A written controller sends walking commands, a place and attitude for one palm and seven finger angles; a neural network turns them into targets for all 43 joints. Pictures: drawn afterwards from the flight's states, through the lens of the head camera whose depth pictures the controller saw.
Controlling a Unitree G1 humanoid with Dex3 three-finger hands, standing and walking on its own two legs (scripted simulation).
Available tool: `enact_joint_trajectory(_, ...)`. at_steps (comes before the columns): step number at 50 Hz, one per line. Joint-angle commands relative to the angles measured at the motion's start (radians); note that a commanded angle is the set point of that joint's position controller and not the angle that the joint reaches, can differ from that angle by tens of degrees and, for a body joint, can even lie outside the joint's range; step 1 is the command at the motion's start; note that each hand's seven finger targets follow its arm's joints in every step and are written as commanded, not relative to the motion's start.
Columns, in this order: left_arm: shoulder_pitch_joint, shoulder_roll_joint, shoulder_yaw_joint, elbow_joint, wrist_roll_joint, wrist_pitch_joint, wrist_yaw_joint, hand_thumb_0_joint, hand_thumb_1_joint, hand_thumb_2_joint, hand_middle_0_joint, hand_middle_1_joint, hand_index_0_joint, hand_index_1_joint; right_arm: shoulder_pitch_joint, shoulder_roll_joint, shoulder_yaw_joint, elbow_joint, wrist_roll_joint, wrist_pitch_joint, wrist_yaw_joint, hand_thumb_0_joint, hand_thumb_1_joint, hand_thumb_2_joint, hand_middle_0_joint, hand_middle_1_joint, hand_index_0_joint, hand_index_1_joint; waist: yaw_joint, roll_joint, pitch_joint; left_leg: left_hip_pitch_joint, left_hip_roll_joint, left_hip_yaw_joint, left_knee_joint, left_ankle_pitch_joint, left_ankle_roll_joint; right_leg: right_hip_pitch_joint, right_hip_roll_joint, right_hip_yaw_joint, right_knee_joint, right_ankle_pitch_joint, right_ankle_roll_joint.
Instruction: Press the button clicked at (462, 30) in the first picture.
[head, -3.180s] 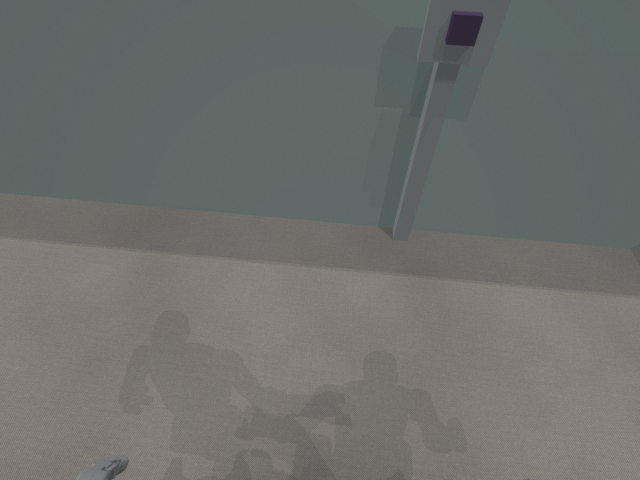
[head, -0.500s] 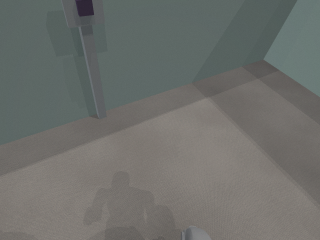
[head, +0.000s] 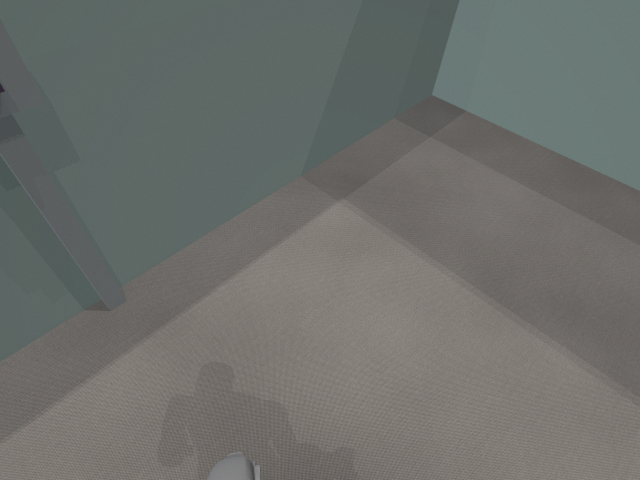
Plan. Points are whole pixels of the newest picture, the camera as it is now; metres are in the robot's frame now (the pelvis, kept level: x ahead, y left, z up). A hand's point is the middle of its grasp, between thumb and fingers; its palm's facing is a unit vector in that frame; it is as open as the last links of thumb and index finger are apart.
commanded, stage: walk to a spot facing it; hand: left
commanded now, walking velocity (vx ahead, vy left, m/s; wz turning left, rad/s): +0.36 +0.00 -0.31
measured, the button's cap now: out of the picture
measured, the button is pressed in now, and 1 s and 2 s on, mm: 0 0 0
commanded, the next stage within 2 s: turn to face it in 0.58 s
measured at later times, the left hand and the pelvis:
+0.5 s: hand (198, 393) +0.28 +0.20 -0.17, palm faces -0.22 -0.97 -0.13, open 7.3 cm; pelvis +0.19 +0.03 +0.01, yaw -15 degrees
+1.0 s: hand (286, 267) +0.53 +0.08 -0.16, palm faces -0.28 -0.95 -0.15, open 7.2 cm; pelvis +0.37 -0.05 +0.00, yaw -17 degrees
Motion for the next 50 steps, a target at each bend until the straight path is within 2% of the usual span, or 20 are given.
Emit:
enact_joint_trajectory(1,0.021,0.158,0.033,-0.054,0.004,-0.022,0.006,0.0,0.9,0.9,-0.2,-0.3,-0.2,-0.3,0.058,-0.077,-0.029,-0.043,0.002,-0.031,0.002,0.0,-0.9,-0.9,0.2,0.3,0.2,0.3,0.007,-0.122,0.016,0.239,-0.049,0.027,-0.19,0.03,0.015,-0.162,-0.232,0.222,-0.189,-0.169,-0.134)
enact_joint_trajectory(3,0.008,0.135,0.029,-0.063,0.0,-0.011,0.004,0.0,0.9,0.9,-0.2,-0.3,-0.2,-0.3,0.168,-0.113,-0.038,-0.006,0.001,-0.04,-0.008,0.0,-0.9,-0.9,0.2,0.3,0.2,0.3,-0.052,-0.032,0.007,0.449,-0.067,0.045,-0.312,0.006,0.012,-0.245,-0.161,0.18,-0.049,-0.204,-0.1)
enact_joint_trajectory(4,0.023,0.075,0.02,-0.076,-0.005,-0.008,-0.001,0.0,0.9,0.9,-0.2,-0.3,-0.2,-0.3,0.266,-0.191,-0.056,0.021,-0.01,-0.046,-0.02,0.0,-0.9,-0.9,0.2,0.3,0.2,0.3,-0.091,0.158,-0.025,0.57,0.065,-0.156,-0.451,-0.194,0.055,-0.347,-0.063,0.114,0.216,-0.205,-0.06)
enact_joint_trajectory(5,0.039,0.012,0.008,-0.107,-0.011,-0.007,-0.007,0.0,0.9,0.9,-0.2,-0.3,-0.2,-0.3,0.348,-0.282,-0.069,0.03,-0.023,-0.047,-0.023,0.0,-0.9,-0.9,0.2,0.3,0.2,0.3,-0.097,0.376,-0.033,0.605,0.321,-0.507,-0.669,-0.414,0.145,-0.498,0.041,-0.027,0.56,-0.346,-0.006)
enact_joint_trajectory(6,0.013,0.061,0.016,-0.114,0.0,-0.006,-0.002,0.0,0.9,0.9,-0.2,-0.3,-0.2,-0.3,0.3,-0.254,-0.06,0.027,-0.015,-0.041,-0.032,0.0,-0.9,-0.9,0.2,0.3,0.2,0.3,-0.081,0.333,-0.029,0.531,0.371,-0.61,-0.733,-0.543,0.174,-0.531,-0.032,0.072,0.729,-0.291,-0.018)
enact_joint_trajectory(8,-0.001,0.067,0.032,-0.087,0.007,-0.005,-0.018,0.0,0.9,0.9,-0.2,-0.3,-0.2,-0.3,0.154,-0.167,-0.036,-0.011,-0.007,-0.049,-0.035,0.0,-0.9,-0.9,0.2,0.3,0.2,0.3,-0.02,0.113,0.072,0.369,0.301,-0.428,-0.75,-0.475,0.145,-0.536,-0.103,0.08,0.832,-0.105,-0.01)
enact_joint_trajectory(10,0.078,0.037,0.033,-0.049,0.012,0.015,-0.024,0.0,0.9,0.9,-0.2,-0.3,-0.2,-0.3,0.084,-0.119,-0.024,-0.012,-0.002,-0.062,-0.04,0.0,-0.9,-0.9,0.2,0.3,0.2,0.3,0.032,0.091,0.055,0.327,0.224,-0.194,-0.72,-0.254,0.098,-0.467,-0.119,0.075,0.817,-0.001,0.011)
enact_joint_trajectory(12,0.112,0.019,0.036,-0.034,0.012,0.03,-0.024,0.0,0.9,0.9,-0.2,-0.3,-0.2,-0.3,0.091,-0.093,-0.028,0.001,0.002,-0.071,-0.044,0.0,-0.9,-0.9,0.2,0.3,0.2,0.3,0.042,0.109,0.024,0.335,0.192,-0.064,-0.707,-0.129,0.102,-0.445,-0.13,0.062,0.802,0.055,0.026)
enact_joint_trajectory(20,-0.021,-0.013,0.031,-0.076,0.013,0.042,-0.036,0.0,0.9,0.9,-0.2,-0.3,-0.2,-0.3,0.204,-0.094,-0.031,0.065,0.009,-0.073,-0.046,0.0,-0.9,-0.9,0.2,0.3,0.2,0.3,0.008,0.107,0.054,0.548,0.201,0.102,-0.686,0.168,0.157,-0.578,-0.168,-0.015,0.582,0.117,0.061)
enact_joint_trajectory(27,-0.182,-0.03,0.016,-0.115,0.007,0.025,-0.04,0.0,0.9,0.9,-0.2,-0.3,-0.2,-0.3,0.265,-0.106,-0.034,0.105,-0.007,-0.051,-0.041,0.0,-0.9,-0.9,0.2,0.3,0.2,0.3,-0.037,0.14,0.105,0.607,0.22,0.212,-0.603,0.378,0.157,-0.485,-0.119,-0.096,0.282,0.067,0.011)
enact_joint_trajectory(30,-0.082,0.0,0.023,-0.089,0.007,0.009,-0.037,0.0,0.9,0.9,-0.2,-0.3,-0.2,-0.3,0.234,-0.148,-0.049,0.085,-0.004,-0.049,-0.04,0.0,-0.9,-0.9,0.2,0.3,0.2,0.3,0.024,0.152,0.016,0.64,0.222,0.274,-0.396,0.764,0.137,-0.289,-0.035,-0.158,0.19,-0.008,-0.042)
enact_joint_trajectory(32,0.171,0.075,0.044,-0.019,0.012,-0.014,-0.026,0.0,0.9,0.9,-0.2,-0.3,-0.2,-0.3,0.183,-0.172,-0.051,0.057,0.011,-0.046,-0.029,0.0,-0.9,-0.9,0.2,0.3,0.2,0.3,0.157,0.09,-0.152,0.486,0.172,0.3,-0.025,0.808,0.079,0.132,0.011,-0.182,0.067,0.124,-0.069)
enact_joint_trajectory(33,0.286,0.198,0.07,0.009,0.012,-0.026,-0.013,0.0,0.9,0.9,-0.2,-0.3,-0.2,-0.3,0.193,-0.112,-0.039,0.028,0.028,-0.046,-0.017,0.0,-0.9,-0.9,0.2,0.3,0.2,0.3,0.2,-0.114,-0.269,0.146,0.086,0.262,0.268,0.212,0.034,0.474,-0.23,0.132,0.062,0.259,-0.148)
enact_joint_trajectory(34,0.342,0.278,0.079,0.025,-0.015,-0.025,0.001,0.0,0.9,0.9,-0.2,-0.3,-0.2,-0.3,0.15,-0.059,-0.026,-0.011,0.031,-0.049,-0.03,0.0,-0.9,-0.9,0.2,0.3,0.2,0.3,0.185,-0.22,-0.326,-0.107,-0.064,0.142,0.573,-0.381,-0.007,0.58,-0.463,0.52,0.008,0.692,-0.262)
enact_joint_trajectory(35,0.295,0.269,0.073,0.007,-0.024,-0.025,0.014,0.0,0.9,0.9,-0.2,-0.3,-0.2,-0.3,0.133,-0.079,-0.025,-0.008,0.029,-0.046,-0.038,0.0,-0.9,-0.9,0.2,0.3,0.2,0.3,0.171,-0.17,-0.332,-0.084,-0.031,-0.03,0.592,-0.299,0.015,0.456,-0.473,0.437,-0.046,0.772,-0.247)
enact_joint_trajectory(36,0.191,0.218,0.063,-0.018,-0.02,-0.021,0.019,0.0,0.9,0.9,-0.2,-0.3,-0.2,-0.3,0.118,-0.07,-0.029,-0.003,0.028,-0.035,-0.043,0.0,-0.9,-0.9,0.2,0.3,0.2,0.3,0.121,-0.125,-0.248,-0.079,-0.016,-0.057,0.608,-0.238,0.017,0.336,-0.465,0.412,-0.085,0.638,-0.241)
enact_joint_trajectory(38,0.06,0.109,0.022,-0.03,-0.014,-0.033,0.032,0.0,0.9,0.9,-0.2,-0.3,-0.2,-0.3,0.132,-0.039,-0.013,0.052,0.006,-0.009,-0.041,0.0,-0.9,-0.9,0.2,0.3,0.2,0.3,0.045,-0.033,-0.101,0.0,0.028,-0.064,0.478,-0.131,0.022,0.062,-0.369,0.186,-0.106,0.643,-0.173)
enact_joint_trajectory(41,-0.041,0.074,-0.002,-0.033,-0.003,-0.04,0.039,0.0,0.9,0.9,-0.2,-0.3,-0.2,-0.3,0.248,-0.002,0.0,0.102,0.008,0.027,-0.038,0.0,-0.9,-0.9,0.2,0.3,0.2,0.3,-0.043,-0.081,-0.098,0.114,0.001,-0.06,0.28,-0.099,0.015,-0.072,-0.313,-0.006,-0.128,0.597,-0.132)
enact_joint_trajectory(44,-0.045,0.055,-0.015,-0.033,-0.01,-0.027,0.032,0.0,0.9,0.9,-0.2,-0.3,-0.2,-0.3,0.179,0.004,0.008,0.08,0.012,0.034,-0.031,0.0,-0.9,-0.9,0.2,0.3,0.2,0.3,-0.021,-0.129,-0.048,0.142,-0.03,-0.02,0.115,-0.037,0.011,-0.11,-0.288,-0.064,-0.156,0.483,-0.111)
enact_joint_trajectory(50,-0.028,0.107,0.021,-0.052,-0.003,0.008,0.043,0.0,0.9,0.9,-0.2,-0.3,-0.2,-0.3,0.028,-0.043,-0.013,-0.006,0.006,0.034,-0.008,0.0,-0.9,-0.9,0.2,0.3,0.2,0.3,0.021,-0.134,0.001,0.182,-0.052,0.023,-0.129,-0.005,0.023,-0.048,-0.354,-0.08,-0.062,0.298,-0.082)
